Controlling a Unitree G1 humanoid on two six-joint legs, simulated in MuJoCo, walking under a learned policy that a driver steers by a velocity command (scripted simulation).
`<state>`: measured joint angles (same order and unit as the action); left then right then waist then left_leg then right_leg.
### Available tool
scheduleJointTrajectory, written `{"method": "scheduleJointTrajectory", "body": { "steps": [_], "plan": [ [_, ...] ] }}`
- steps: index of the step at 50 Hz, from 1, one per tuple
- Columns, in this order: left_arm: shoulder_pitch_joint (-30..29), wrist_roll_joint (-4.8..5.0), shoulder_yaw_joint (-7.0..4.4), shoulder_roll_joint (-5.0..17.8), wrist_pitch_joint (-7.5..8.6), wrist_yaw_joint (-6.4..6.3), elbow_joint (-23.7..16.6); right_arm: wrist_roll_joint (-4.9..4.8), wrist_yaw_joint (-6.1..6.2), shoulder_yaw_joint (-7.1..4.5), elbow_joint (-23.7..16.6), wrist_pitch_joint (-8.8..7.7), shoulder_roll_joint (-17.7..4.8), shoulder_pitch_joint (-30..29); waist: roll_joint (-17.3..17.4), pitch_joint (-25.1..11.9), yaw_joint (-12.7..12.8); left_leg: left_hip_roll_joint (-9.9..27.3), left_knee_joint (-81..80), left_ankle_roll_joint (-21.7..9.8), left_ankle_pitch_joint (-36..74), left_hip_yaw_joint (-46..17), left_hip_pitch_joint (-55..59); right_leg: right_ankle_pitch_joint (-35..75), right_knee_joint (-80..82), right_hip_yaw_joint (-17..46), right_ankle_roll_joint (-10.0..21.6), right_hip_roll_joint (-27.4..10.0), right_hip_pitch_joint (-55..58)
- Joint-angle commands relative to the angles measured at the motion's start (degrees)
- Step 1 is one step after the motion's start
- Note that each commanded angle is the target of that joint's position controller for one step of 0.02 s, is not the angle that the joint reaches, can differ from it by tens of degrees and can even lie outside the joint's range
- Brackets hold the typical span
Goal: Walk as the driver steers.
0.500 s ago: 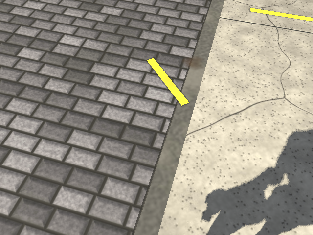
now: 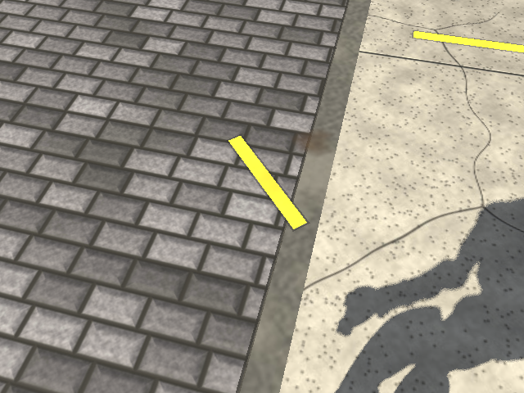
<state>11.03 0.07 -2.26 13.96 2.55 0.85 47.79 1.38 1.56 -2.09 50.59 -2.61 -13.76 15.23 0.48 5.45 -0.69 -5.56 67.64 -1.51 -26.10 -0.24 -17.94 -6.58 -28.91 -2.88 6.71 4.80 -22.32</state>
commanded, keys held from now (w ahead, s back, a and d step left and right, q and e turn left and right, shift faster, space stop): e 0.38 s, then no key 0.62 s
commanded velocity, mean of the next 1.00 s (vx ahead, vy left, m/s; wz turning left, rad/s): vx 0.03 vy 0.00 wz -0.30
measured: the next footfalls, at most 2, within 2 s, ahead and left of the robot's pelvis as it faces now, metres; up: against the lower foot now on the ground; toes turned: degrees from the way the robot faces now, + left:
left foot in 0.46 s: +0.12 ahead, +0.13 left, +0.00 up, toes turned -21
right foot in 0.82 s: +0.01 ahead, -0.06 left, +0.00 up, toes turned -15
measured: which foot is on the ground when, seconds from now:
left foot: up 0.00-0.44, down 0.46-1.00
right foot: down 0.00-0.46, up 0.48-0.80, down 0.82-1.00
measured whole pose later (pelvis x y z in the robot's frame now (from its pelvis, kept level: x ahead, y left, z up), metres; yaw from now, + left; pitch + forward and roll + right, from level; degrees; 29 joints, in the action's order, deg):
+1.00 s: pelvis +0.04 +0.05 +0.02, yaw -19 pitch -2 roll +0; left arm 10.6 -0.4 -0.2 13.5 -0.8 -1.6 53.9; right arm 0.6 1.1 -0.6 52.5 0.4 -13.8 14.2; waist 0.6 2.1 -1.0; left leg -2.3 21.9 -1.6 -11.2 -1.1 -8.8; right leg -14.9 -22.0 3.8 0.9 1.9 -5.2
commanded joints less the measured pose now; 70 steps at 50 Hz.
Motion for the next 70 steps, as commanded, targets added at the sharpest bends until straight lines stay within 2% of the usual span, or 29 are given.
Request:
{"method": "scheduleJointTrajectory", "body": {
  "steps": [1,2,4,6,10,12,18,21,22,23,24,25,26,27,28,29,30,34,38,40,41,42,43,44,45,47,49,58,70],
  "plan": [
    [2.6,0.41,-1.69,5.9,-1.07,-0.68,-2.9,1.03,-0.37,-1.41,-4.1,1.37,-6.5,2.6,0.1,-7.2,-0.6,5.9,4.0,2.0,1.3,-3.7,-11.3,30.3,11.4,20.8,11.1,-17.2,11.2],
    [3.0,-0.04,-1.83,6.5,-1.43,-0.76,-2.6,1.03,-0.46,-1.20,-4.2,2.50,-5.7,3.4,-1.3,-7.3,-1.3,5.7,1.8,2.5,2.3,-2.9,-8.8,26.4,12.5,19.2,9.9,-15.4,7.9],
    [3.7,-0.64,-2.57,8.6,-1.65,-0.61,-2.7,0.76,-0.39,-0.94,-4.6,3.65,-4.7,3.9,-2.9,-9.1,-1.4,5.1,-1.1,3.3,3.7,-2.0,-7.0,22.2,12.8,18.4,8.9,-13.5,5.6],
    [3.8,-0.77,-3.12,9.8,-2.00,-0.59,-3.2,0.64,-0.18,-0.96,-5.4,4.16,-4.9,2.3,-4.1,-9.6,-1.0,5.3,-4.8,3.9,4.7,-2.0,-8.2,14.1,13.5,19.2,7.9,-12.5,5.1],
    [4.9,-0.80,-3.79,10.5,-3.29,-0.88,-4.1,0.42,0.25,-1.19,-7.4,4.86,-5.8,-3.3,-6.6,-8.7,1.6,5.8,-11.5,4.7,6.5,-3.1,-11.9,-7.2,15.6,24.5,5.7,-11.3,6.9],
    [5.4,-0.90,-4.12,10.8,-3.83,-1.01,-4.5,0.10,0.41,-1.17,-8.2,4.82,-6.0,-5.2,-7.2,-8.1,2.5,5.6,-14.5,4.9,6.2,-3.7,-12.7,-12.0,15.9,27.2,5.3,-11.4,8.3],
    [4.9,-1.57,-4.77,11.1,-4.68,-0.69,-5.6,-1.21,0.98,-0.64,-9.7,3.38,-6.0,-5.6,-8.4,-8.5,3.1,2.7,-25.0,2.9,2.3,-4.2,-6.8,-6.2,13.2,32.4,4.8,-11.2,10.1],
    [2.3,-1.18,-4.65,10.5,-5.12,-0.38,-6.2,-1.73,1.43,-0.46,-8.6,2.42,-6.1,0.5,-8.6,-9.3,0.2,1.4,-38.4,0.7,4.9,-3.1,3.0,-1.1,10.8,33.0,2.5,-10.1,8.3],
    [1.7,-0.60,-4.39,9.9,-5.17,-0.56,-6.3,-1.37,1.75,-0.56,-8.1,2.05,-6.4,2.9,-7.6,-9.0,-1.2,2.3,-47.3,-0.3,9.8,-3.2,8.6,-4.5,9.2,31.6,0.2,-8.1,5.3],
    [3.4,-0.18,-3.60,7.2,-4.99,-0.81,-6.6,-0.48,2.18,-1.29,-8.7,1.82,-10.1,1.4,-0.4,-8.2,0.6,10.2,-54.7,-2.4,7.1,-12.0,11.7,-14.8,3.1,27.0,-3.1,-3.5,0.6],
    [4.3,0.36,-3.08,5.1,-4.55,-1.03,-7.9,0.41,2.04,-2.15,-11.1,2.13,-15.2,-2.8,11.4,-7.1,2.1,24.9,-58.7,-8.1,9.0,-28.9,12.3,-21.8,-9.0,14.0,-6.0,6.0,-7.9],
    [3.5,-1.81,-4.19,9.9,-4.32,-1.39,-7.0,1.02,1.45,-2.20,-10.8,2.34,-14.2,-3.8,7.6,-5.5,1.6,27.4,-55.6,-12.6,20.5,-28.8,4.6,-25.3,-21.1,11.3,-6.7,4.3,-6.4],
    [4.5,-1.74,-4.35,10.0,-4.32,-1.23,-6.2,0.40,1.00,-1.18,-11.1,2.13,-10.4,-4.8,4.6,-5.7,3.2,24.7,-53.9,-12.9,26.9,-24.6,2.8,-23.2,-26.3,12.3,-6.8,3.0,-3.6],
    [5.7,-1.54,-4.19,9.4,-4.57,-1.01,-5.0,-0.11,0.63,-0.56,-11.1,1.92,-8.1,-7.0,3.6,-4.7,4.5,20.6,-52.7,-10.9,30.4,-18.4,2.4,-19.9,-29.3,12.1,-7.1,2.5,-2.7],
    [6.3,-1.57,-4.01,8.8,-4.94,-0.85,-4.5,-0.19,0.54,-0.38,-11.3,1.76,-7.7,-7.7,5.8,-5.5,4.7,17.5,-51.7,-9.2,33.6,-14.5,4.5,-17.9,-31.3,11.5,-7.4,2.7,-3.0],
    [6.7,-1.59,-3.76,8.5,-5.25,-0.64,-4.0,-0.19,0.64,-0.25,-11.2,1.64,-7.5,-6.9,7.8,-5.9,4.1,16.2,-50.5,-9.0,39.3,-12.3,6.8,-17.7,-32.5,11.0,-8.0,2.9,-3.8],
    [5.9,-1.45,-3.46,8.1,-5.47,-0.57,-3.9,-0.23,0.59,-0.15,-10.7,1.58,-7.4,-5.3,7.7,-6.4,3.2,15.7,-49.3,-9.0,43.8,-11.0,9.0,-17.9,-31.6,10.7,-8.6,2.8,-4.0],
    [1.2,-0.54,-1.76,5.7,-6.02,-0.85,-4.0,-0.45,0.56,-0.06,-8.2,1.44,-7.8,-0.5,8.3,-7.9,0.2,15.9,-47.0,-9.1,47.3,-10.7,16.4,-19.1,-17.8,8.8,-9.9,0.4,-1.2],
    [0.5,0.58,-0.86,5.6,-6.09,-1.85,-2.4,-0.09,0.11,-0.50,-6.2,2.21,-9.3,0.9,10.6,-7.6,-0.7,15.5,-45.2,-8.8,48.0,-11.8,15.5,-17.8,-1.6,4.1,-8.5,-0.7,7.5],
    [3.4,0.31,-0.41,5.2,-5.30,-2.47,-0.3,-0.65,0.13,-0.64,-5.3,2.44,-9.4,0.1,8.3,-7.6,1.5,14.7,-43.5,-6.2,46.5,-11.5,12.6,-2.9,12.9,4.5,-7.2,-2.3,15.8],
    [3.4,-0.35,-0.57,6.8,-4.68,-2.89,0.2,-0.72,0.06,-0.31,-5.2,2.05,-8.3,0.7,6.3,-8.8,1.1,14.4,-43.7,-4.0,40.9,-11.9,8.9,1.8,14.9,8.5,-6.3,-5.5,21.6],
    [3.3,-1.37,-0.74,9.6,-4.02,-3.25,0.1,-0.81,-0.33,0.04,-5.8,1.51,-6.9,1.2,1.2,-10.6,0.0,12.5,-42.4,-2.1,32.1,-10.0,4.0,10.5,12.0,14.3,-5.1,-11.8,27.2],
    [-0.4,-0.62,-0.40,9.4,-3.81,-2.82,1.0,-1.40,-0.43,0.54,-4.9,1.65,-4.7,2.0,-5.9,-7.8,-2.5,8.4,-47.9,-1.5,19.7,-6.3,5.9,17.2,8.3,14.4,-2.2,-13.8,20.4],
    [-2.0,-0.38,0.16,6.8,-3.45,-2.26,0.8,-0.74,-0.11,0.38,-3.4,1.97,-6.2,0.7,-4.7,-6.4,-0.9,8.1,-48.7,-1.2,18.7,-6.3,8.4,12.1,8.4,13.8,-2.2,-12.6,18.1],
    [-1.4,-0.45,0.39,6.3,-3.15,-2.11,1.4,-0.62,0.00,-0.08,-2.7,2.21,-7.3,-1.1,-4.1,-4.6,0.5,8.0,-48.3,-1.3,20.5,-6.5,8.6,8.0,9.0,12.9,-3.1,-10.9,16.5],
    [0.8,-0.57,0.69,6.6,-2.85,-2.56,3.7,-0.72,-0.32,-0.33,-1.6,2.50,-7.5,-1.4,-4.8,-4.1,0.7,8.9,-47.6,-1.4,24.6,-6.6,10.9,5.2,10.4,12.4,-3.9,-9.8,14.5],
    [1.2,-0.42,0.84,6.5,-2.69,-2.74,5.4,-0.83,-0.39,0.02,0.2,2.53,-6.3,-0.3,-4.2,-3.7,0.3,9.2,-48.2,-1.2,24.0,-6.7,11.0,3.5,11.0,12.3,-4.0,-9.5,14.3],
    [1.6,-0.50,1.77,5.8,-2.22,-2.88,9.9,-0.81,-0.23,0.53,6.8,2.95,-5.3,-0.1,-1.3,-2.0,0.0,9.2,-49.4,-0.5,20.4,-6.7,11.5,-2.8,13.2,12.8,-3.4,-9.4,11.5],
    [5.0,-0.52,2.71,3.9,-2.11,-3.02,14.2,-0.89,0.08,1.49,12.1,2.89,-3.8,1.0,-0.7,-1.8,0.2,9.5,-49.2,-0.5,19.2,-6.7,10.2,-3.6,13.0,12.1,-3.3,-8.8,11.0]
  ]
}}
